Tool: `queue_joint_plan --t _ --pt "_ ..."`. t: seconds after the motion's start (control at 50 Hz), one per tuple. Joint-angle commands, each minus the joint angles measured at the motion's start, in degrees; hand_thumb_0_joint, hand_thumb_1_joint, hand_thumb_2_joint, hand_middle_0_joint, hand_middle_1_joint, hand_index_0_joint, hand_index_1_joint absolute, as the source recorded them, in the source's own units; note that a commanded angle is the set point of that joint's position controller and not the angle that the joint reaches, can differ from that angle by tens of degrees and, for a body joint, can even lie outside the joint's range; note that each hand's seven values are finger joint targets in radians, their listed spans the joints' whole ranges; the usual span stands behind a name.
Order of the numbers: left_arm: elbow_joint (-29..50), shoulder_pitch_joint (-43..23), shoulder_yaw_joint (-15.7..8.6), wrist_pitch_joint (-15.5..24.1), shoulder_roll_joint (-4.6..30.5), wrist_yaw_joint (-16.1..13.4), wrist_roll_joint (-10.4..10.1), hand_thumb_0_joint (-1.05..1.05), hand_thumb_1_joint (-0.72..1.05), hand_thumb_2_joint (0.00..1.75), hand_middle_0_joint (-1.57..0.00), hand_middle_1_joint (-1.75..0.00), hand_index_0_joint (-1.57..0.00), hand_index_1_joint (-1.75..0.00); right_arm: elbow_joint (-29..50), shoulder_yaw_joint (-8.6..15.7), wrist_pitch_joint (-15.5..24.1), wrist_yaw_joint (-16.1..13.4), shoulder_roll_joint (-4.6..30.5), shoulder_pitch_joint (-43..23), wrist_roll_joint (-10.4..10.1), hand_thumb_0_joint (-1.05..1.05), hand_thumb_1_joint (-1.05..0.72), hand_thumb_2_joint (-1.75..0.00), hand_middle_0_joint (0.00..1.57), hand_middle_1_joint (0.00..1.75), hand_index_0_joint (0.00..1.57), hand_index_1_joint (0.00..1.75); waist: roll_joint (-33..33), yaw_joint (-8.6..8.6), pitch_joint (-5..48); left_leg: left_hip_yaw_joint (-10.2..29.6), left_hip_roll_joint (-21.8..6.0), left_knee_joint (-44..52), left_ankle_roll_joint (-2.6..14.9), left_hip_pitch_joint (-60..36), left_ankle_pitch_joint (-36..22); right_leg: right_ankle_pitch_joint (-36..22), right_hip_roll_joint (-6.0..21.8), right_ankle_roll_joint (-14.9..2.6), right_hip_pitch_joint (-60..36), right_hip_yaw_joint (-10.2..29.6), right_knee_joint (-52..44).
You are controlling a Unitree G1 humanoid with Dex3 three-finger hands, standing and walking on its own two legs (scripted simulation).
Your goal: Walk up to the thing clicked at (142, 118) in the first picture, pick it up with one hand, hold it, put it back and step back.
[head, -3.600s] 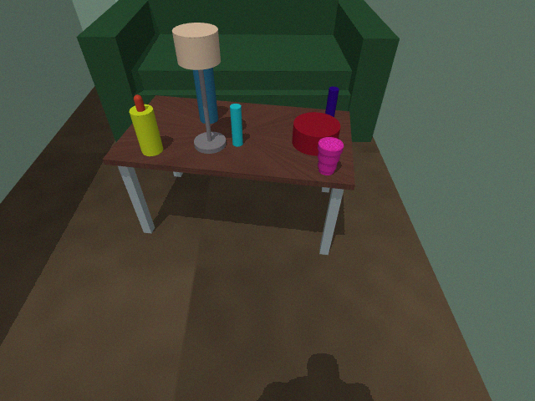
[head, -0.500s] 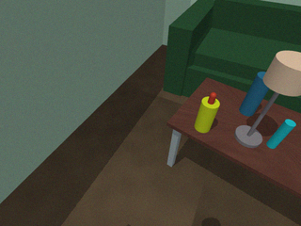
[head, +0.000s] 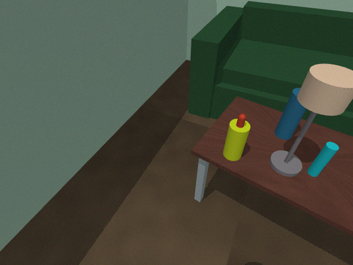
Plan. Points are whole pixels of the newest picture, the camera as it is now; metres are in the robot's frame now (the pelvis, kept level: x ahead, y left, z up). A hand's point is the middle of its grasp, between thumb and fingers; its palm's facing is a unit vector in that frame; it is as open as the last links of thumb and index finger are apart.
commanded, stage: walk up
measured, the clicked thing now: (236, 136) +0.70 -0.22 -0.17
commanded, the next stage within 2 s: stand in 0.78 s
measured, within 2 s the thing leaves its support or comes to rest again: neither
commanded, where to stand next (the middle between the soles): +0.07 +0.00 m, yaw -1 degrees
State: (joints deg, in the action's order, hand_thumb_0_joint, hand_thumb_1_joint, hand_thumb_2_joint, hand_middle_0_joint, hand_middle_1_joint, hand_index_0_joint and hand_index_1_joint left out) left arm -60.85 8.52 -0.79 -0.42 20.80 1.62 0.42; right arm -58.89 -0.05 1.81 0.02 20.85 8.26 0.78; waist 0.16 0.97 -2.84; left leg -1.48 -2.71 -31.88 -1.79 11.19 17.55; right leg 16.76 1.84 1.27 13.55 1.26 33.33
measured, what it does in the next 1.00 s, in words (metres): stands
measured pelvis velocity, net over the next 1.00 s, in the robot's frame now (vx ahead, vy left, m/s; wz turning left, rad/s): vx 0.01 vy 0.00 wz -0.03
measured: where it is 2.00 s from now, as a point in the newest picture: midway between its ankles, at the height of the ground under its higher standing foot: outside the picture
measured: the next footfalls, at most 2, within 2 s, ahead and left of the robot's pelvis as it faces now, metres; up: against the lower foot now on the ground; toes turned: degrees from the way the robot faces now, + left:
none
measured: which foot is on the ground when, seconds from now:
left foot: down 0.00-1.00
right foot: down 0.00-1.00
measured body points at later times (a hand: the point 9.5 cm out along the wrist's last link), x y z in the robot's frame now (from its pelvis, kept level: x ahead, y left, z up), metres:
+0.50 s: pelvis +0.01 +0.01 +0.01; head +0.02 +0.01 +0.46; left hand +0.11 +0.31 -0.12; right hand +0.08 -0.31 -0.11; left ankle +0.00 +0.14 -0.73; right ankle +0.02 -0.14 -0.73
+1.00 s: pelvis +0.01 +0.00 +0.02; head +0.02 +0.00 +0.47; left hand +0.11 +0.30 -0.11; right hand +0.09 -0.30 -0.12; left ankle +0.00 +0.14 -0.73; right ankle +0.02 -0.14 -0.73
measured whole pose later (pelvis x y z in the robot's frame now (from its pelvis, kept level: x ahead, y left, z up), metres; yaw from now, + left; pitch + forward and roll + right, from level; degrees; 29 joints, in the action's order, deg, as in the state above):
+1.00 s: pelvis +0.01 +0.00 +0.02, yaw -1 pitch -3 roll +0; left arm -64.5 4.1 -0.3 0.2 19.8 0.2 0.2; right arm -65.0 0.6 0.3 0.1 20.2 3.7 0.3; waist -0.1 -0.3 -4.0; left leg -3.2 -3.1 -18.4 -2.4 4.1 11.3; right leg 10.5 1.3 1.4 7.6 2.4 20.9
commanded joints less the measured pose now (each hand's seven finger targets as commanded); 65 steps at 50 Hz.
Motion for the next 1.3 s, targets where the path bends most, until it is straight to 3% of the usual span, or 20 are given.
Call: queue_joint_plan --t 0.0,0.08,0.2,0.28,0.34,0.66,0.74,0.76,0.82,0.94,1.08,1.24,1.28 --pt "3.5 -5.4 -2.9 1.7 14.0 -1.0 -0.3 0.0 0.9 0.9 -0.2 -0.3 -0.2 -0.3 2.2 3.4 1.2 -0.7 13.2 -2.2 -0.1 0.0 -0.9 -0.9 0.2 0.3 0.2 0.3 3.6 -1.56 0.9 2.0 -2.2 6.7 3.38 -1.7 -4.3 -5.5 6.0 -5.06 2.1 7.4 -11.8" --pt "2.9 -5.9 -2.7 1.6 12.9 -1.0 -0.2 0.0 0.9 0.9 -0.2 -0.3 -0.2 -0.3 1.0 3.3 1.2 -0.5 12.8 -2.7 0.1 0.0 -0.9 -0.9 0.2 0.3 0.2 0.3 2.9 -1.14 1.5 2.8 -3.2 9.5 3.59 -2.7 -3.7 -1.9 5.0 -4.17 1.1 6.4 -13.4" --pt "1.7 -6.0 -2.5 1.6 12.0 -1.1 -0.2 0.0 0.9 0.9 -0.2 -0.3 -0.2 -0.3 -0.2 3.2 1.5 -0.7 12.6 -4.2 0.2 0.0 -0.9 -0.9 0.2 0.3 0.2 0.3 0.7 -0.67 4.2 3.4 -4.4 12.6 3.17 -2.9 -8.8 -10.7 4.2 -3.39 -4.1 4.6 -11.9" --pt "1.4 -6.5 -2.3 1.4 11.6 -1.1 -0.2 0.0 0.9 0.9 -0.2 -0.3 -0.2 -0.3 -0.8 3.3 1.5 -0.8 12.7 -4.3 0.2 0.0 -0.9 -0.9 0.2 0.3 0.2 0.3 -1.3 -0.84 4.6 3.4 -4.8 13.8 3.25 -3.0 -9.4 -13.0 4.0 -3.19 -5.2 3.9 -11.2" --pt "0.9 -5.7 -2.2 1.4 11.4 -1.2 -0.2 0.0 0.9 0.9 -0.2 -0.3 -0.2 -0.3 -1.0 3.5 1.5 -0.8 13.1 -4.8 0.1 0.0 -0.9 -0.9 0.2 0.3 0.2 0.3 -2.1 -0.58 5.8 3.1 -5.4 13.8 3.53 -4.8 -12.8 -16.2 4.0 -2.95 -6.2 3.4 -10.8" --pt "0.0 -6.5 -2.3 1.4 11.5 -1.6 0.0 0.0 0.9 0.9 -0.2 -0.3 -0.2 -0.3 -1.8 3.8 0.7 -0.8 12.5 -4.6 0.0 0.0 -0.9 -0.9 0.2 0.3 0.2 0.3 0.9 -1.64 4.4 1.1 -4.8 13.4 3.07 -7.3 -12.6 -17.1 4.0 -2.9 -4.7 4.2 -12.5" --pt "0.1 -5.9 -2.3 1.5 11.5 -1.7 -0.1 0.0 0.9 0.9 -0.2 -0.3 -0.2 -0.3 -1.8 3.7 0.6 -0.8 11.9 -4.9 -0.1 0.0 -0.9 -0.9 0.2 0.3 0.2 0.3 1.2 -1.25 4.7 0.7 -4.8 13.2 2.79 -8.7 -14.4 -18.7 4.1 -2.86 -4.5 4.5 -12.6" --pt "0.1 -7.1 -1.9 1.9 11.9 -1.9 -0.3 0.0 0.9 0.9 -0.2 -0.3 -0.2 -0.3 -1.7 3.4 0.1 -0.7 11.9 -6.7 -0.6 0.0 -0.9 -0.9 0.2 0.3 0.2 0.3 -0.4 -1.47 3.3 2.2 -5.6 13.4 2.17 -7.3 -20.7 -24.5 5.2 -2.49 -5.3 4.8 -13.1" --pt "-0.3 -5.8 -1.9 1.9 11.6 -2.0 -0.4 0.0 0.9 0.9 -0.2 -0.3 -0.2 -0.3 -2.1 3.3 -0.2 -0.7 12.0 -6.3 -0.7 0.0 -0.9 -0.9 0.2 0.3 0.2 0.3 0.0 -1.39 5.3 1.9 -5.8 13.6 1.88 -9.6 -22.4 -26.6 5.2 -2.27 -6.5 4.4 -13.2" --pt "-0.5 -6.3 -1.8 1.9 11.7 -2.2 -0.2 0.0 0.9 0.9 -0.2 -0.3 -0.2 -0.3 -2.8 3.1 -0.5 -0.5 11.8 -6.9 -0.6 0.0 -0.9 -0.9 0.2 0.3 0.2 0.3 0.0 -1.45 6.7 1.9 -5.9 14.7 1.9 -10.8 -19.9 -23.9 5.3 -2.05 -7.5 4.2 -14.6" --pt "-0.6 -7.0 -1.5 2.0 12.2 -2.2 0.0 0.0 0.9 0.9 -0.2 -0.3 -0.2 -0.3 -3.5 3.0 -1.1 0.0 11.3 -6.9 -0.3 0.0 -0.9 -0.9 0.2 0.3 0.2 0.3 1.3 -1.73 3.4 2.1 -5.2 16.2 1.8 -8.7 -9.3 -11.0 5.1 -1.71 -3.8 5.0 -18.3" --pt "-0.6 -6.5 -1.6 2.0 12.3 -1.9 -0.1 0.0 0.9 0.9 -0.2 -0.3 -0.2 -0.3 -3.6 3.1 -0.5 0.2 11.3 -6.4 0.0 0.0 -0.9 -0.9 0.2 0.3 0.2 0.3 -0.3 -1.32 2.9 2.8 -5.4 17.5 1.89 -6.6 -7.9 -10.4 4.8 -1.96 -4.3 4.9 -17.8" --pt "-0.7 -6.0 -1.6 2.0 12.3 -1.8 -0.1 0.0 0.9 0.9 -0.2 -0.3 -0.2 -0.3 -3.8 3.1 -0.6 0.2 11.4 -5.9 -0.1 0.0 -0.9 -0.9 0.2 0.3 0.2 0.3 -0.1 -1.21 2.5 2.9 -5.3 17.5 2.0 -6.3 -6.0 -8.0 4.8 -1.88 -3.9 5.2 -18.4"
